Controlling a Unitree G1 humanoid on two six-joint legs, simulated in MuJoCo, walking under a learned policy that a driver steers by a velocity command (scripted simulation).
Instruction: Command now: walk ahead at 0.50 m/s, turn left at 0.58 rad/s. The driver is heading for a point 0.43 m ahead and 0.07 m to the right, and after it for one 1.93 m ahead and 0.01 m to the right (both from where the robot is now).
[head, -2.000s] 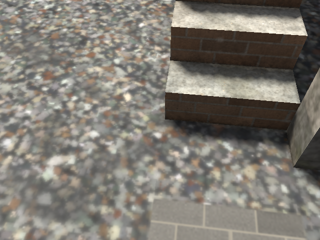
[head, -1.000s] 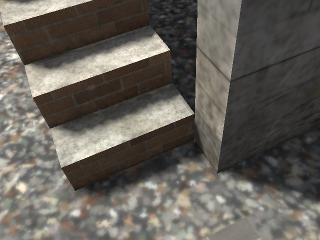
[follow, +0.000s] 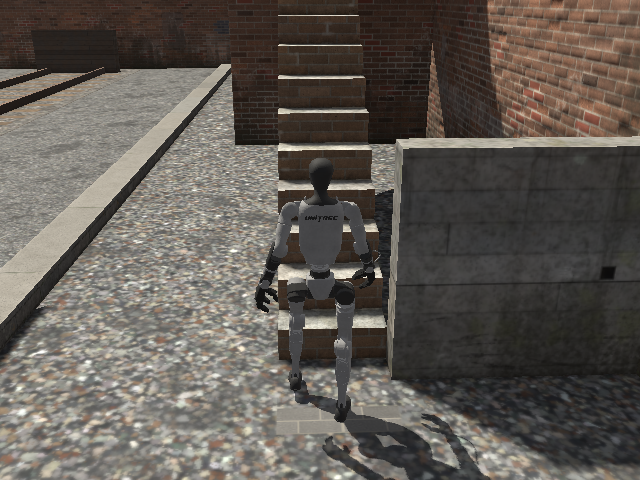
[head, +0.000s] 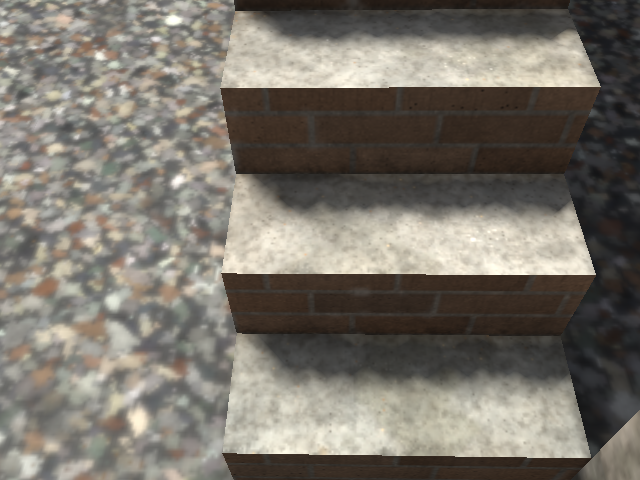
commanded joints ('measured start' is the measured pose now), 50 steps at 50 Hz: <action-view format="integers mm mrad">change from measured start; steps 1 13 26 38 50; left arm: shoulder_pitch -73 -30 -182 -153 35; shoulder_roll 149 83 -12 90 150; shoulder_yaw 33 -2 -9 2 22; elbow -68 -17 17 -35 40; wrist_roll -9 -10 18 -4 10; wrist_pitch -20 50 106 63 62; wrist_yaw -4 -14 -7 -1 42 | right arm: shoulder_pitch -50 117 223 84 -151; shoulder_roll -19 -50 -38 26 107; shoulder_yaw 7 3 24 34 58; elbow -73 11 72 -24 -306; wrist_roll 1 7 -15 -20 -9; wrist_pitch -6 -50 -72 -27 40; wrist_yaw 15 -70 -117 -83 -101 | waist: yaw -39 -41 -59 -100 4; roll -157 18 63 -49 -172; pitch -12 -104 -75 -21 -62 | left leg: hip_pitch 147 457 534 -138 -765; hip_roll -17 170 192 -56 -61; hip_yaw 56 -151 86 11 17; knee -113 -589 -541 934 1399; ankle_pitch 45 453 484 -278 -515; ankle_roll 3 126 137 -64 -9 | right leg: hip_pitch -93 -428 -521 -124 104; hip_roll -224 -72 -10 -263 -233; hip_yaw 30 235 127 489 544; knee -28 935 1016 120 71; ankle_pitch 431 -57 12 941 299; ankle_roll -97 -10 -13 -362 -283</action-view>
